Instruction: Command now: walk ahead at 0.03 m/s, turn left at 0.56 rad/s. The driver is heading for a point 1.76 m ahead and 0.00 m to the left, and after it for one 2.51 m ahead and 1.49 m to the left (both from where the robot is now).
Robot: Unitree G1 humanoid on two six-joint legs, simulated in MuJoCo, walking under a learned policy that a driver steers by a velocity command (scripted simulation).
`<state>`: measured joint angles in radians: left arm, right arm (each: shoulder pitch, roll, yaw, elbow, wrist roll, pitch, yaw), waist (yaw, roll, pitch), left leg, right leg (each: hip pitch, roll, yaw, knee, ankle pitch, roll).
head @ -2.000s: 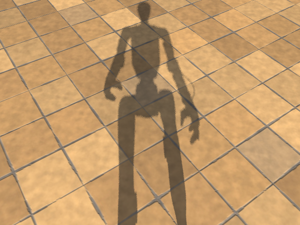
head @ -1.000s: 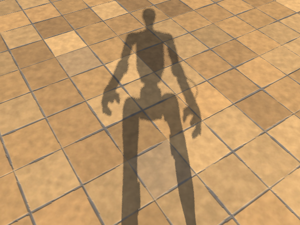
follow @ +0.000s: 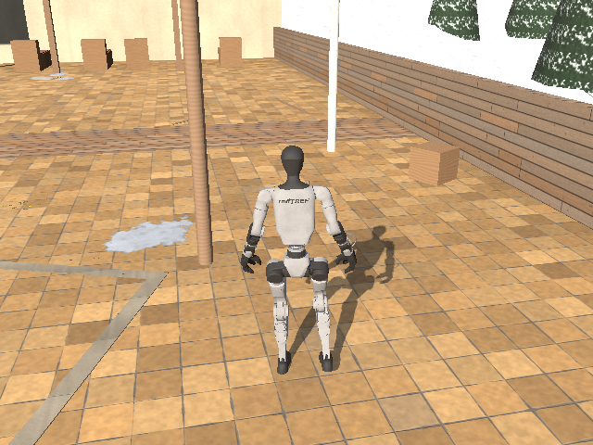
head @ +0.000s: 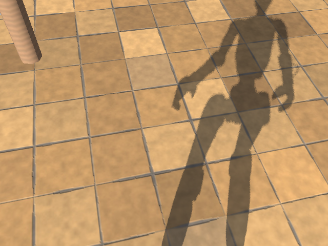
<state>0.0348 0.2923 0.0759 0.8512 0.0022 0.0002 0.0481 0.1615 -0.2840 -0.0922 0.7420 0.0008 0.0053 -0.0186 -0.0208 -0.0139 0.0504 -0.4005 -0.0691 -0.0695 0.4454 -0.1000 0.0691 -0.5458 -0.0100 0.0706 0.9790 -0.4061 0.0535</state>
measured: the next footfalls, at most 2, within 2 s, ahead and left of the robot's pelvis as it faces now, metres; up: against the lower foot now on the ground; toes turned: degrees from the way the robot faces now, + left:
right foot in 0.22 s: +0.09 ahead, -0.15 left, +0.00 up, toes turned +12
left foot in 0.60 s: +0.01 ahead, +0.11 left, +0.00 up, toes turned +17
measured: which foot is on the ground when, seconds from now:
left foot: down 0.00-0.22, up 0.24-0.58, down 0.60-1.00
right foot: up 0.00-0.20, down 0.22-0.76, up 0.78-1.00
